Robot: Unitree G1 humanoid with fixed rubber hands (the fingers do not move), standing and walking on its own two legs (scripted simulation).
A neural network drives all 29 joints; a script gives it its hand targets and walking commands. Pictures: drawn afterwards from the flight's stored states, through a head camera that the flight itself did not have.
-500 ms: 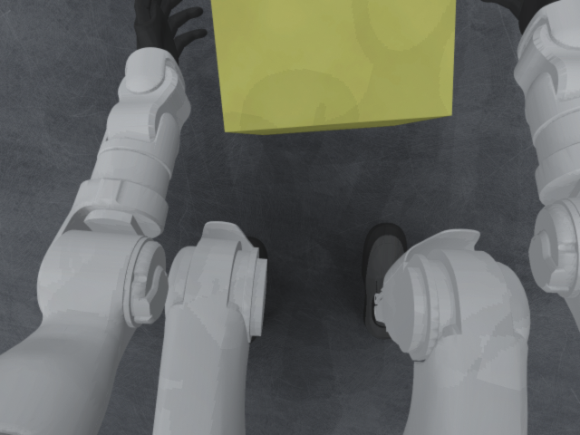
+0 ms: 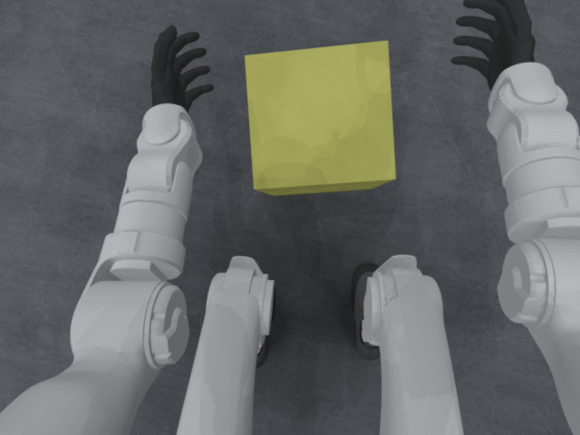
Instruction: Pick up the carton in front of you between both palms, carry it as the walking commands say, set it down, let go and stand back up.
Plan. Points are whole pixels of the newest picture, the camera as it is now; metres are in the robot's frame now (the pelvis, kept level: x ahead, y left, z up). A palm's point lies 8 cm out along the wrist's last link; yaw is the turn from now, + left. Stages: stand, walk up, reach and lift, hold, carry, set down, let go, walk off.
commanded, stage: set down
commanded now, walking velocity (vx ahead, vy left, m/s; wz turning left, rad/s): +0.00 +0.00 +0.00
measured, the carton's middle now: (318, 134) +0.51 -0.03 -0.35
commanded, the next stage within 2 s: let go in 0.50 s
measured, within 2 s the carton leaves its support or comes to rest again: neither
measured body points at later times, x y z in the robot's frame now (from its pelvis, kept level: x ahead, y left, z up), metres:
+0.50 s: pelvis +0.03 -0.01 +0.13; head +0.32 -0.05 +0.47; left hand +0.52 +0.16 +0.03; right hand +0.54 -0.25 +0.03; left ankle +0.09 +0.13 -0.44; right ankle +0.11 -0.12 -0.44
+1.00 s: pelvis +0.09 +0.00 +0.25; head +0.28 -0.03 +0.66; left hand +0.41 +0.20 +0.15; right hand +0.41 -0.26 +0.14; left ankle +0.09 +0.13 -0.44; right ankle +0.11 -0.12 -0.44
